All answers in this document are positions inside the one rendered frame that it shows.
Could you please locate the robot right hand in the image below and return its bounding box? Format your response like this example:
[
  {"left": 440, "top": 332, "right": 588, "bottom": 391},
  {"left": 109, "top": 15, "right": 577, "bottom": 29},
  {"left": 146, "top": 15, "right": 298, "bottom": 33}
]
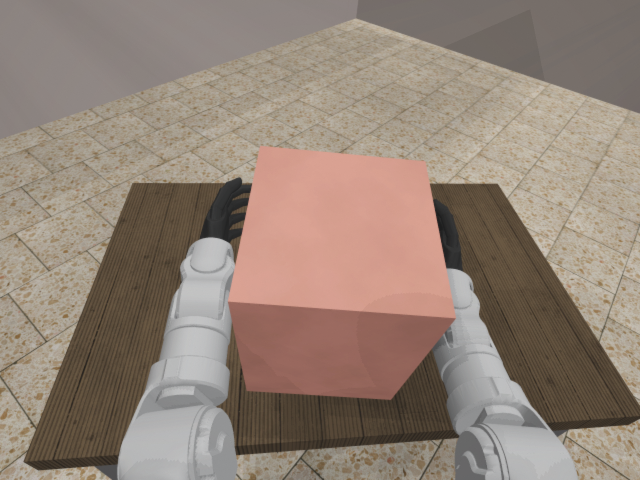
[{"left": 433, "top": 199, "right": 463, "bottom": 271}]

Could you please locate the robot right upper arm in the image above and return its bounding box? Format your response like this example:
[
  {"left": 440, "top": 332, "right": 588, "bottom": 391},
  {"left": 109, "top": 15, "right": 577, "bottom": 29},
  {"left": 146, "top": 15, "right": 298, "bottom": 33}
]
[{"left": 455, "top": 423, "right": 577, "bottom": 480}]

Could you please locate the left robot forearm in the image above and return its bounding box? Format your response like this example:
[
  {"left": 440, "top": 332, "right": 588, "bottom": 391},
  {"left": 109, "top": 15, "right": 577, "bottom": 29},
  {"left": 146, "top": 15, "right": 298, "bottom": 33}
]
[{"left": 117, "top": 237, "right": 235, "bottom": 480}]

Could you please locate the right robot forearm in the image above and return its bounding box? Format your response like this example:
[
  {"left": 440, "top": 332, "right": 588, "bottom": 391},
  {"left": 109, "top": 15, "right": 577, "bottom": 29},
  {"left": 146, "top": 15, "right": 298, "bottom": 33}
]
[{"left": 432, "top": 268, "right": 579, "bottom": 480}]

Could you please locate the robot left hand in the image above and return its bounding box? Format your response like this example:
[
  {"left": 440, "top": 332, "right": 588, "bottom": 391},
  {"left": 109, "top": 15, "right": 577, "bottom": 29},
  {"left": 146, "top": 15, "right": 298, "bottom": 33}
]
[{"left": 199, "top": 177, "right": 252, "bottom": 243}]

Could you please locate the robot left upper arm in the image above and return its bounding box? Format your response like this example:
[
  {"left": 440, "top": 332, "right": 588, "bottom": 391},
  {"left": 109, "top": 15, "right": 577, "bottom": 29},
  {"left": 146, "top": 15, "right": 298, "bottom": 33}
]
[{"left": 119, "top": 404, "right": 238, "bottom": 480}]

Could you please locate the carton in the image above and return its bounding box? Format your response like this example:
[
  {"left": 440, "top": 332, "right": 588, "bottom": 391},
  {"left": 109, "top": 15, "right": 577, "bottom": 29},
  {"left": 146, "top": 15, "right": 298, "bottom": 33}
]
[{"left": 228, "top": 146, "right": 456, "bottom": 400}]

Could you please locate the table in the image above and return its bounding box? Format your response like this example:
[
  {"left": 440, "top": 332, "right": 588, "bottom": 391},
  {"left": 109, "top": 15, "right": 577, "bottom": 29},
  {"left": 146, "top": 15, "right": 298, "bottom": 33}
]
[{"left": 23, "top": 183, "right": 640, "bottom": 480}]

